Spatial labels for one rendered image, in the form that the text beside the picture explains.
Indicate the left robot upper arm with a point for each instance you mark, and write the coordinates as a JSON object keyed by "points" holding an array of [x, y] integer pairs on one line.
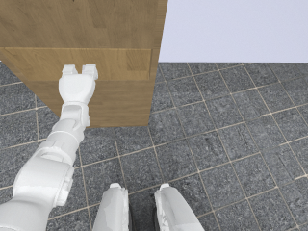
{"points": [[44, 184]]}

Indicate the robot left hand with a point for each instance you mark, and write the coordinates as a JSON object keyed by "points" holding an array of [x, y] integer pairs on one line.
{"points": [[78, 87]]}

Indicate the drawer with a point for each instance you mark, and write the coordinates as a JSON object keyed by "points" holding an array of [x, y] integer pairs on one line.
{"points": [[47, 63]]}

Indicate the robot left forearm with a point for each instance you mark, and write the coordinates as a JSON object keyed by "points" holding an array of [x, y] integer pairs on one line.
{"points": [[62, 143]]}

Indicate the left robot shin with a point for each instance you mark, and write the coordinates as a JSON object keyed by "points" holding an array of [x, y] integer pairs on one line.
{"points": [[125, 218]]}

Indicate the cabinet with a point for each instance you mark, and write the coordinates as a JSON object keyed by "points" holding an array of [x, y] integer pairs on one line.
{"points": [[109, 24]]}

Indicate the robot left thigh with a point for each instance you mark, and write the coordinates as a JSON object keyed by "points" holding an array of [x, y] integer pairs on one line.
{"points": [[113, 206]]}

